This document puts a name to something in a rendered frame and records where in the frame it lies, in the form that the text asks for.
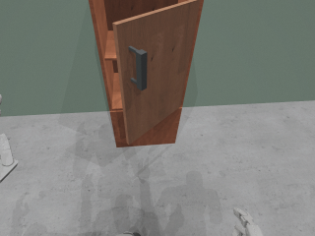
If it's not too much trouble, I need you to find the handle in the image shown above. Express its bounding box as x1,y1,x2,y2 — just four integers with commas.
128,45,148,90

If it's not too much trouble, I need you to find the left robot hand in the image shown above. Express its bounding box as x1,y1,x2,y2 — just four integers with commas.
0,94,19,183

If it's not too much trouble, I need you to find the cupboard door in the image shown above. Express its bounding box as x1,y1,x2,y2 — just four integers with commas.
112,0,201,145

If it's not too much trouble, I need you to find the right robot hand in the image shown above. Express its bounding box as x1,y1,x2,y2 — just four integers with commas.
231,207,264,236

